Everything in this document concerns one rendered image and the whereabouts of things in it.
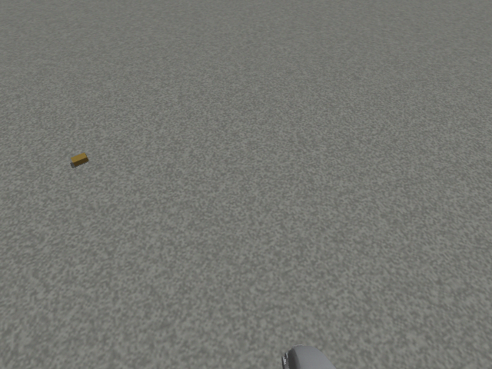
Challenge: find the small box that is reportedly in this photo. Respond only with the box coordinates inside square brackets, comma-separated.
[71, 153, 88, 166]

